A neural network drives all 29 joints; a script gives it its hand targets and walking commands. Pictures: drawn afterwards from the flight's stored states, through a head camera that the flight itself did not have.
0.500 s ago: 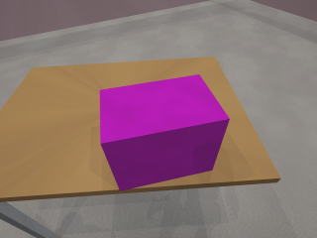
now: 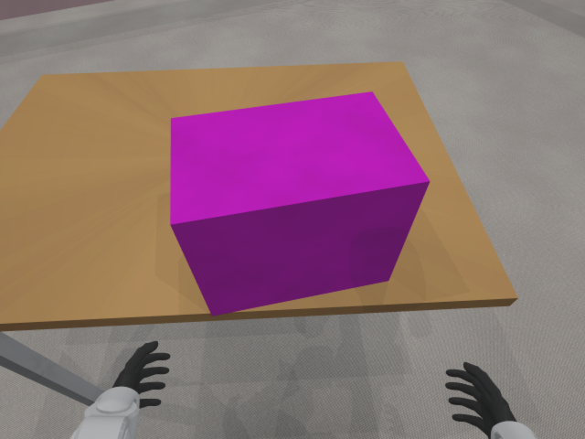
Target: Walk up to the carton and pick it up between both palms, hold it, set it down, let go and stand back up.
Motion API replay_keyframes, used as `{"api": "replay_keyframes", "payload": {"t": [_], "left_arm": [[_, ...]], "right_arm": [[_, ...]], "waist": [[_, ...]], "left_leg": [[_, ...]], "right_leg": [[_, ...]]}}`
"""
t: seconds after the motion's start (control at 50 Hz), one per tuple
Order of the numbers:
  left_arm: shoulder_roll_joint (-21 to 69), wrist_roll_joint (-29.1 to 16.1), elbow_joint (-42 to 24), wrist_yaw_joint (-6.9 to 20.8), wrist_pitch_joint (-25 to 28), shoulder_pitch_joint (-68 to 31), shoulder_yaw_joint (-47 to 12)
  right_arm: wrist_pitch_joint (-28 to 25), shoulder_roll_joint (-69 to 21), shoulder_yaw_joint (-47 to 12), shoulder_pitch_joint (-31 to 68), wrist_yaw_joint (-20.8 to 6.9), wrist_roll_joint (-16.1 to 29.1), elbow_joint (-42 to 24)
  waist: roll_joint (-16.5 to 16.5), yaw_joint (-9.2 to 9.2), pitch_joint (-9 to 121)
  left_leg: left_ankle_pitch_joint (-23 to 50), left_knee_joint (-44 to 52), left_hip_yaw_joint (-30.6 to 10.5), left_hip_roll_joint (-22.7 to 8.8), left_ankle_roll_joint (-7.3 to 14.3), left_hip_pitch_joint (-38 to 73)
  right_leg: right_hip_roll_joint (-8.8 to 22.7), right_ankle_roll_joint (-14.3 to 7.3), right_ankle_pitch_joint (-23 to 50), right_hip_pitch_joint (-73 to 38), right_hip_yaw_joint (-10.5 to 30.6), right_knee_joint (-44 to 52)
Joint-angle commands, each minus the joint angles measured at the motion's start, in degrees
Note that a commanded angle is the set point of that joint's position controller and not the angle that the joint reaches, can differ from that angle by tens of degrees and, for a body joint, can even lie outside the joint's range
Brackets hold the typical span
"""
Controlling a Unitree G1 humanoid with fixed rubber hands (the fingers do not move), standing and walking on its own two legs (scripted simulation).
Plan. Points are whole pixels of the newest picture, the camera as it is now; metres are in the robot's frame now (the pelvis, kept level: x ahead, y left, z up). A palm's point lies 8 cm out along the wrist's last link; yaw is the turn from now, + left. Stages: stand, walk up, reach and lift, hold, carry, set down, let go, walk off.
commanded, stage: reach and lift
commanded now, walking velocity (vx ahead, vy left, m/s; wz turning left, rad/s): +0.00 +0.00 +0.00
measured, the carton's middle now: (289, 207) +0.44 +0.02 +0.07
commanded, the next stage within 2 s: none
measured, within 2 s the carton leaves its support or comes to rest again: neither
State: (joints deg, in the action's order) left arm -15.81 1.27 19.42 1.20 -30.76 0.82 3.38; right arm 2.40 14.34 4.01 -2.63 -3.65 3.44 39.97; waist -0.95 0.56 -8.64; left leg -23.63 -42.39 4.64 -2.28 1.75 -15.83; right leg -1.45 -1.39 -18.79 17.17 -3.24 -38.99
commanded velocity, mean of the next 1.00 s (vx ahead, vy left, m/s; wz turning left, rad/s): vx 0.00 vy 0.00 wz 0.00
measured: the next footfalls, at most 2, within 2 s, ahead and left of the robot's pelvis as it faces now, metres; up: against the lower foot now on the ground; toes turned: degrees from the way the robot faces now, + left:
none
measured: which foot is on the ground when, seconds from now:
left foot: down 0.00-1.00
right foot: down 0.00-1.00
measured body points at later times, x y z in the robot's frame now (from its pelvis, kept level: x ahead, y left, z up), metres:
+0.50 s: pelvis +0.00 -0.03 +0.03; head +0.02 -0.04 +0.48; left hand +0.17 +0.26 -0.02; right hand +0.17 -0.22 -0.04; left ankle +0.00 +0.09 -0.72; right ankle +0.03 -0.11 -0.72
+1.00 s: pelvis +0.02 -0.01 +0.03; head +0.02 -0.01 +0.48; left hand +0.18 +0.26 +0.01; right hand +0.21 -0.22 +0.00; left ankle +0.00 +0.09 -0.72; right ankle +0.03 -0.11 -0.72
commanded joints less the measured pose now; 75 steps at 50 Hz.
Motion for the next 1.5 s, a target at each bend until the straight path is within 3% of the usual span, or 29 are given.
{"api": "replay_keyframes", "payload": {"t": [0.0, 0.02, 0.08, 0.1, 0.12, 0.16, 0.2, 0.28, 0.34, 0.36, 0.46, 0.56, 0.62, 0.64, 0.66, 0.7, 0.8, 0.9, 0.94, 1.0, 1.06, 1.1, 1.12, 1.14, 1.2, 1.28, 1.3, 1.4, 1.48], "left_arm": [[-5.4, 3.1, -5.0, 1.5, -3.5, 15.5, 3.5], [-4.9, 3.0, -5.5, 1.5, -2.7, 15.4, 3.9], [-8.2, 1.3, -5.7, 1.5, 1.7, 7.4, 5.4], [-7.8, 0.7, -7.1, 1.0, 3.4, 4.2, 5.0], [-7.3, 0.4, -7.7, 0.5, 5.5, 2.0, 5.1], [-6.9, -0.7, -6.6, -0.5, 8.1, 1.5, 4.9], [-8.4, -1.6, -5.7, -0.8, 10.0, -0.4, 6.0], [-8.3, -3.5, -7.4, -1.4, 11.6, 2.7, 5.0], [-10.4, -4.7, -6.7, -1.2, 12.9, 7.2, 5.6], [-10.0, -4.8, -6.6, -1.1, 13.0, 8.3, 6.0], [-11.4, -8.3, -10.6, 0.1, 16.8, 10.6, 5.8], [-10.1, -10.2, -10.9, -0.3, 18.7, 11.5, 3.5], [-12.0, -10.9, -11.7, -0.5, 21.0, 10.9, 4.6], [-10.9, -10.8, -11.5, -0.3, 21.8, 12.1, 4.3], [-10.3, -10.6, -11.2, -0.7, 22.7, 11.7, 4.4], [-10.6, -11.4, -12.3, -0.6, 24.3, 12.0, 4.0], [-9.7, -10.5, -14.7, -1.6, 27.5, 11.7, 3.9], [-9.4, -10.1, -12.8, -1.8, 29.5, 14.5, 4.9], [-9.8, -10.9, -13.1, -1.6, 30.0, 16.5, 4.3], [-9.2, -11.6, -17.2, -2.4, 31.8, 14.1, 3.0], [-10.1, -13.1, -18.0, -2.3, 33.2, 15.1, 2.4], [-8.3, -13.1, -18.5, -2.9, 33.4, 15.4, 1.2], [-9.1, -13.1, -18.4, -3.0, 33.7, 14.5, 2.5], [-8.9, -13.1, -18.9, -3.1, 33.9, 15.5, 2.3], [-9.3, -13.8, -18.4, -2.9, 34.4, 12.5, 2.1], [-9.5, -13.8, -17.4, -3.0, 33.7, 11.0, 1.9], [-10.1, -14.6, -18.9, -2.7, 33.8, 9.2, 2.5], [-9.2, -14.5, -19.7, -3.4, 34.0, 4.6, 3.3], [-8.8, -14.4, -17.5, -3.5, 32.5, 1.1, 2.1]], "right_arm": [[0.4, 12.6, 1.3, -11.0, 1.8, 1.3, -8.2], [0.2, 12.7, 0.9, -9.1, 2.0, 1.4, -9.9], [1.1, 7.7, -0.5, -6.5, 2.1, -0.3, -15.7], [1.3, 6.2, 0.9, -5.3, 2.1, -1.9, -17.0], [1.1, 4.8, 1.0, -4.7, 1.8, -2.9, -17.9], [1.3, 3.2, 0.4, -4.1, 1.6, -2.1, -19.9], [1.9, -0.1, -1.2, -6.3, 1.9, -1.7, -21.7], [2.8, -0.1, 0.4, -10.5, 2.7, -0.8, -22.4], [2.7, 0.7, -0.3, -13.2, 3.7, -0.4, -23.2], [2.4, -0.3, -1.3, -13.8, 4.2, 0.1, -25.1], [0.1, -0.9, -1.0, -15.3, 5.8, -0.6, -33.2], [0.2, -1.1, -0.3, -15.4, 4.7, 0.1, -33.3], [-0.5, -1.9, -0.9, -15.7, 4.5, 0.7, -36.1], [-0.4, -1.4, -0.4, -16.7, 4.4, 0.4, -34.4], [-0.9, -1.4, -2.0, -17.4, 4.1, 2.0, -35.0], [-1.5, -1.0, -1.4, -16.7, 3.6, 1.9, -35.4], [-3.9, 0.2, -1.3, -18.2, 2.9, 3.0, -33.2], [-6.6, 1.9, -1.6, -18.4, 2.9, 5.5, -34.3], [-7.5, 2.7, -1.1, -18.1, 2.7, 6.3, -35.1], [-9.3, 4.2, -0.4, -16.5, 2.2, 7.1, -35.6], [-9.6, 5.1, -0.4, -17.7, 1.6, 7.8, -37.6], [-10.0, 6.0, 0.5, -17.0, 1.1, 7.7, -36.3], [-10.3, 5.7, -0.5, -15.9, 0.9, 9.2, -36.7], [-10.4, 6.9, 1.1, -15.1, 0.7, 9.6, -37.5], [-10.3, 7.5, 0.2, -13.8, 0.1, 10.0, -38.4], [-8.4, 9.8, -0.3, -11.1, -0.5, 12.6, -38.5], [-8.5, 10.4, 1.0, -9.2, -0.4, 11.3, -40.0], [-8.1, 10.4, 0.4, -7.0, -0.6, 13.8, -38.8], [-6.6, 10.8, -0.2, -4.3, -0.7, 14.7, -37.2]], "waist": [[0.8, -0.2, 13.8], [1.3, -1.11, 9.9], [3.4, -1.8, 7.6], [2.5, -0.77, 7.0], [2.8, -2.05, 5.7], [0.1, -2.08, 6.4], [1.1, -1.62, 7.9], [-3.6, -1.38, 8.8], [-3.0, -1.3, 10.3], [-0.1, -1.39, 10.7], [4.2, -2.54, 12.0], [-0.5, -2.7, 7.3], [1.4, -2.08, 8.3], [2.1, -2.92, 7.3], [0.1, -2.91, 7.2], [1.3, -3.16, 9.1], [-2.6, -3.87, 9.0], [-1.3, -5.21, 9.2], [-0.6, -4.64, 9.1], [-2.8, -5.17, 12.1], [-0.4, -4.19, 11.0], [-1.6, -3.87, 10.4], [-3.0, -4.9, 11.3], [-0.8, -4.48, 11.6], [0.7, -4.82, 11.2], [-0.6, -4.5, 10.6], [2.1, -4.55, 10.3], [-0.7, -5.18, 12.1], [-1.1, -4.31, 10.5]], "left_leg": [[41.8, 11.9, -1.8, 0.6, -5.8, 14.2], [40.8, 14.0, -0.9, 0.8, -5.8, 12.2], [23.6, 18.9, 1.3, 2.0, -3.5, 7.0], [21.1, 20.5, 0.9, 1.5, -3.2, 4.6], [15.7, 20.7, 1.8, 1.6, -2.7, 3.5], [10.1, 22.2, 1.8, 1.6, -1.9, -0.2], [7.6, 21.4, 2.0, 1.8, -1.4, -2.5], [9.0, 24.1, 1.9, 1.1, -0.9, -3.6], [9.7, 25.0, 1.6, 1.1, -0.4, -3.9], [10.8, 24.1, 1.4, 1.8, -0.8, -2.7], [16.8, 23.7, 1.0, 2.2, -1.0, 4.0], [15.5, 26.5, 0.1, 1.0, -1.2, 1.3], [15.9, 26.3, 0.2, 1.9, -0.8, 3.0], [15.2, 26.9, 0.7, 1.8, -0.7, 3.0], [16.4, 26.6, 0.6, 1.5, -1.3, 4.0], [18.2, 27.0, 0.1, 1.9, -1.1, 4.4], [21.0, 27.0, 0.0, 1.9, -2.4, 2.9], [25.8, 26.0, -0.5, 2.3, -2.8, 5.4], [27.6, 25.8, -0.7, 2.5, -3.5, 6.6], [28.9, 24.9, -1.0, 2.2, -4.1, 8.3], [29.2, 24.6, -1.9, 2.4, -4.1, 7.8], [30.0, 24.8, -2.8, 1.5, -4.6, 8.6], [30.6, 23.7, -2.8, 1.9, -5.0, 8.4], [31.3, 23.4, -3.0, 2.2, -4.7, 8.7], [28.1, 24.3, -2.6, 2.6, -3.8, 6.9], [25.7, 25.2, -3.9, 2.2, -3.9, 5.5], [24.3, 25.8, -3.6, 2.2, -3.4, 5.8], [24.6, 25.3, -4.1, 2.2, -3.8, 5.4], [24.1, 25.1, -4.5, 2.1, -3.2, 4.4]], "right_leg": [[-1.3, -1.0, 28.1, -11.3, -1.6, 10.9], [-0.9, -0.7, 27.7, -10.7, -1.7, 12.3], [1.6, 0.6, 20.2, -13.0, 1.0, 16.9], [1.7, 0.8, 17.6, -12.9, 1.3, 17.0], [2.9, 0.6, 14.2, -12.3, 3.1, 17.6], [3.7, 0.3, 8.1, -12.2, 4.5, 17.9], [4.5, 0.8, 4.5, -13.9, 7.7, 18.7], [3.0, 0.7, 9.1, -15.0, 5.3, 17.1], [2.9, 1.3, 10.9, -19.7, 4.6, 17.0], [3.6, 1.6, 11.0, -18.5, 4.8, 18.0], [3.5, 2.2, 13.1, -15.1, 3.6, 21.2], [2.7, 0.4, 8.6, -15.7, 4.1, 22.8], [3.2, 1.2, 9.6, -14.9, 4.3, 23.0], [3.0, 1.0, 8.3, -14.7, 4.6, 23.7], [3.7, 0.7, 9.2, -14.3, 5.3, 24.2], [2.7, 0.5, 10.1, -15.6, 5.2, 24.3], [2.6, -0.3, 11.4, -16.8, 5.4, 23.8], [1.3, -0.5, 15.9, -16.6, 5.1, 23.5], [1.1, -0.6, 16.2, -15.4, 5.1, 23.8], [0.9, -1.5, 15.8, -14.8, 5.2, 24.0], [0.6, -1.3, 16.1, -14.7, 4.9, 23.7], [0.0, -1.9, 15.6, -14.1, 4.4, 23.7], [0.6, -2.1, 16.0, -13.7, 5.2, 23.5], [0.5, -1.9, 16.0, -13.1, 5.3, 23.0], [0.7, -1.8, 13.9, -13.9, 6.0, 23.3], [0.6, -2.1, 13.4, -14.2, 6.0, 23.3], [0.5, -2.1, 12.3, -15.0, 5.7, 23.4], [0.8, -2.8, 12.1, -14.3, 6.4, 23.3], [1.1, -2.7, 12.4, -14.5, 6.9, 23.6]]}}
